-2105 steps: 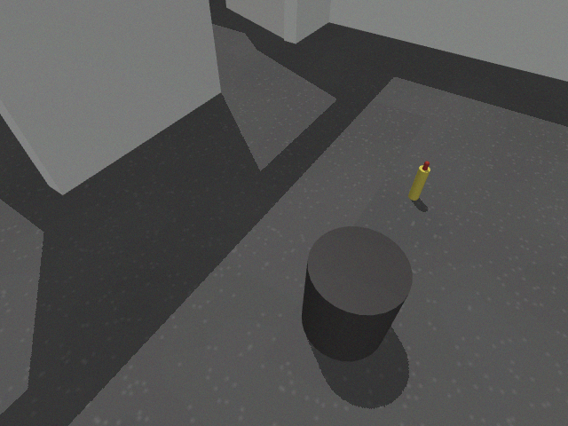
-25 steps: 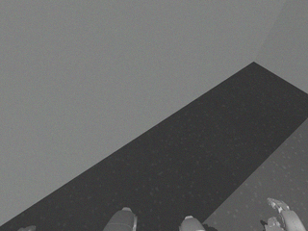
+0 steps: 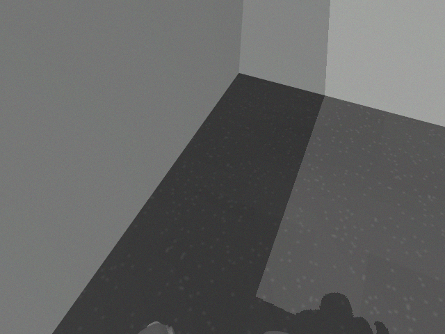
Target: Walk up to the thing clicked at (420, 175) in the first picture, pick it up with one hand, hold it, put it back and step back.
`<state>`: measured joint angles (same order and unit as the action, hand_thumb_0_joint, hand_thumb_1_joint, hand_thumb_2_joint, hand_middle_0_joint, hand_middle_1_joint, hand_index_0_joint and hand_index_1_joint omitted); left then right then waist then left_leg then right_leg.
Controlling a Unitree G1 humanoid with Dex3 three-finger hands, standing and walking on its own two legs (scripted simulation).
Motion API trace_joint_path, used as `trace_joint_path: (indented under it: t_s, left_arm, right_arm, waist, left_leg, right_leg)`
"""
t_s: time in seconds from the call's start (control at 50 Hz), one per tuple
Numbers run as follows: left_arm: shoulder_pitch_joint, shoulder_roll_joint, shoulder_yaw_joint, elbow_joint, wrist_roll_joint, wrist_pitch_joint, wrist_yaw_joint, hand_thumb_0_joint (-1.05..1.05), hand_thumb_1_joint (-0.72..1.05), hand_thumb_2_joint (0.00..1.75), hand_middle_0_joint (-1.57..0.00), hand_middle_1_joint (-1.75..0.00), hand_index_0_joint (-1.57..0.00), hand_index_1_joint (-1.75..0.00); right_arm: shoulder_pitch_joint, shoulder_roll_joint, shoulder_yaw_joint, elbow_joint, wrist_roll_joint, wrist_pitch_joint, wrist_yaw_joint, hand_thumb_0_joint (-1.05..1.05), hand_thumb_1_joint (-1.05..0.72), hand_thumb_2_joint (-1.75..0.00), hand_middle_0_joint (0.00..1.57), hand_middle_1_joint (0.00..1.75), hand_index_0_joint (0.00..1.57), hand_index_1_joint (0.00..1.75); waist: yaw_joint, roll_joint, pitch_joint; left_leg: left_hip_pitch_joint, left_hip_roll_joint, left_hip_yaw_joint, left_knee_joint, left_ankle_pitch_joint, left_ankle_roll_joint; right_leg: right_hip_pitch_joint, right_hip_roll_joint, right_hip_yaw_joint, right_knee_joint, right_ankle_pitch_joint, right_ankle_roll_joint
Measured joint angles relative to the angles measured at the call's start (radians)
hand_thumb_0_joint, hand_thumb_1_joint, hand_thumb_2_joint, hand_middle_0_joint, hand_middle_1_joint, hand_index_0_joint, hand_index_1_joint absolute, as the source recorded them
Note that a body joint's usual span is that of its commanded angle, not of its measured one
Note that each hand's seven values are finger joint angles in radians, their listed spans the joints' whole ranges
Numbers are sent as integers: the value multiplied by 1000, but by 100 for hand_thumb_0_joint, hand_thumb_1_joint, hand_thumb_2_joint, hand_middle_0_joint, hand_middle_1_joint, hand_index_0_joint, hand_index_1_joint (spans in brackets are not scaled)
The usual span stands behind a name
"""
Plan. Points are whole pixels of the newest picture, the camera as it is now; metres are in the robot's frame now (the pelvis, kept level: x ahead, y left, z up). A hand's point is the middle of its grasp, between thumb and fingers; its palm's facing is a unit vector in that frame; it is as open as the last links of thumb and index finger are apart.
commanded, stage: walk up
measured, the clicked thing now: out of the picture +0.34 -1.41 -0.63
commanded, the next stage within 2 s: none
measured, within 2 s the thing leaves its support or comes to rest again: neither
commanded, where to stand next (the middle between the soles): +0.13 -0.02 m, yaw -17 degrees
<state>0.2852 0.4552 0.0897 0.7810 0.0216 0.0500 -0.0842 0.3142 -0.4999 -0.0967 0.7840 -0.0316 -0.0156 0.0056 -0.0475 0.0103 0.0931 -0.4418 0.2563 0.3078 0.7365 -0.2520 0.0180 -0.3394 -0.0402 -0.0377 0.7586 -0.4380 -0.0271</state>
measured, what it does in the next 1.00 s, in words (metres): steps on the spot, turning right: left foot, then right foot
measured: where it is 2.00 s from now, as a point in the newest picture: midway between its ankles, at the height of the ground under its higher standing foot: outside the picture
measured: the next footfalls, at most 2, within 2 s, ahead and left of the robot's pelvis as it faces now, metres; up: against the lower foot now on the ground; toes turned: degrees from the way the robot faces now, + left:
left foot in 0.38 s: +0.12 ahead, +0.09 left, +0.00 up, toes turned -7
right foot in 0.78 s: +0.15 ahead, -0.18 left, +0.00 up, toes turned -30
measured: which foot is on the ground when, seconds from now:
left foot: down 0.00-0.02, up 0.04-0.36, down 0.38-0.80, up 0.82-1.00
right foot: down 0.00-0.40, up 0.42-0.76, down 0.78-1.00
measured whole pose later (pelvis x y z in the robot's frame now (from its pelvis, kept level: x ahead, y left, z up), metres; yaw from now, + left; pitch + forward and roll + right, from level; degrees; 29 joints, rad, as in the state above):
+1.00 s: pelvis +0.09 +0.02 +0.00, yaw -38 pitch -2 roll +0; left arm 0.25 0.39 0.04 0.72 0.02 0.00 0.04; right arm 0.06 -0.40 -0.05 0.75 0.01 0.08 0.04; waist 0.05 0.09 0.19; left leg -0.50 0.03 -0.03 1.08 -0.49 -0.02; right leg -0.50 0.06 0.13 0.67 -0.15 0.01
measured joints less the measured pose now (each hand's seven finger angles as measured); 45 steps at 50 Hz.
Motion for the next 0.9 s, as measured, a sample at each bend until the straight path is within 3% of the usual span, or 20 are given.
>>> trace_joint_path:
  t_s: [0.04,0.08,0.12,0.2,0.28,0.36,0.4,0.44,0.5,0.56,0.68,0.76,0.78,0.82,0.86,0.9]
  left_arm:
    - [14,-8,8,-4,7,-11,1,1,91,89,-20,-30,-20,-30]
    - [42,-13,6,-8,14,-6,9,0,91,89,-20,-30,-20,-30]
    - [65,-27,-3,9,13,-2,21,0,91,89,-20,-30,-20,-30]
    - [103,-40,-15,40,3,-14,39,1,90,89,-21,-30,-20,-30]
    - [115,-41,-20,47,-2,-43,50,1,90,89,-21,-30,-20,-30]
    - [103,-39,-33,45,-8,-59,54,1,90,89,-21,-30,-20,-30]
    - [83,-32,-38,53,-12,-54,59,1,90,89,-21,-30,-20,-30]
    - [67,-42,-44,68,-18,-46,71,1,90,89,-21,-30,-20,-30]
    - [47,-59,-69,89,-12,-52,77,1,90,89,-20,-30,-20,-30]
    - [24,-44,-65,85,-19,-60,71,1,90,89,-21,-30,-20,-30]
    - [15,-45,-61,58,-30,-35,55,1,91,89,-20,-30,-20,-30]
    - [3,-38,-56,48,-23,-45,67,1,90,89,-20,-30,-20,-30]
    - [5,-33,-51,42,-17,-53,74,1,90,89,-21,-30,-20,-30]
    - [-13,-47,-39,27,-5,-67,94,1,90,89,-20,-30,-20,-30]
    - [-22,-55,-43,-8,-4,-71,109,1,90,89,-20,-30,-20,-30]
    - [-27,-62,-51,-32,-6,-70,120,1,90,89,-20,-30,-20,-30]
  right_arm:
    - [5,-4,-9,26,1,21,-11,1,-90,-89,21,30,20,30]
    - [12,9,-6,59,15,41,-19,1,-90,-89,21,30,20,30]
    - [8,16,3,81,27,41,-13,1,-90,-89,20,30,20,30]
    - [12,36,26,88,23,23,-3,1,-90,-89,20,30,20,30]
    - [16,57,50,89,9,11,12,1,-90,-89,21,30,20,30]
    - [8,67,56,88,3,-5,20,1,-90,-89,21,30,20,30]
    - [-2,84,53,88,2,-20,15,1,-90,-89,21,30,20,30]
    - [-6,95,56,78,-4,-35,12,1,-90,-89,21,30,20,30]
    - [-13,100,55,68,4,-38,16,1,-90,-89,21,30,20,30]
    - [-13,120,57,61,10,-41,13,1,-90,-89,21,30,20,30]
    - [-113,111,32,7,7,9,34,1,-90,-89,21,30,20,30]
    - [-160,104,24,-45,18,37,45,1,-90,-89,21,30,20,30]
    - [-163,103,22,-53,23,47,48,1,-90,-89,21,30,20,30]
    - [-193,87,14,-47,33,72,48,1,-90,-90,21,30,20,30]
    - [-232,86,15,-44,37,98,44,1,-90,-90,20,30,20,30]
    - [-261,91,23,-43,44,105,41,1,-90,-90,20,30,20,29]
  waist:
    - [9,31,-3]
    - [41,28,-26]
    - [66,38,-41]
    - [71,58,-66]
    - [70,54,-67]
    - [69,35,-44]
    - [63,-12,-24]
    - [59,-47,-20]
    - [33,-24,-19]
    - [25,-45,-9]
    - [23,-18,34]
    - [14,16,50]
    - [14,26,44]
    - [37,87,60]
    - [68,106,87]
    - [90,108,110]
  left_leg:
    - [-33,-4,-68,101,-172,-15]
    - [-67,-70,-151,210,-237,-33]
    - [-81,-114,-201,274,-198,-33]
    - [-83,-156,-245,313,-102,-25]
    - [-37,-184,-270,208,-103,-14]
    - [30,-209,-293,58,-143,9]
    - [68,-241,-271,-6,-75,15]
    - [88,-257,-235,-22,-79,21]
    - [127,-224,-233,-62,-82,32]
    - [189,-213,-211,-154,-49,18]
    - [276,-168,-82,-210,-67,12]
    - [256,-133,-18,-69,-174,-2]
    - [236,-120,-12,-3,-216,-3]
    - [168,-95,-87,166,-283,-2]
    - [83,-162,-204,332,-348,-21]
    - [16,-215,-277,412,-350,-36]
  right_leg:
    - [3,24,-3,13,34,3]
    - [2,32,24,18,26,-17]
    - [22,50,54,-25,55,-24]
    - [54,87,76,-104,102,-16]
    - [60,115,87,-121,107,-17]
    - [44,124,97,-78,78,3]
    - [32,95,119,-27,44,17]
    - [-6,93,162,71,7,10]
    - [-77,123,131,236,-43,13]
    - [-129,91,116,256,34,15]
    - [-185,-17,-1,105,209,40]
    - [-125,-17,-37,-60,322,33]
    - [-97,-7,-38,-93,279,21]
    - [-113,41,-29,-46,195,8]
    - [-143,65,13,-9,208,5]
    - [-148,82,65,-30,238,10]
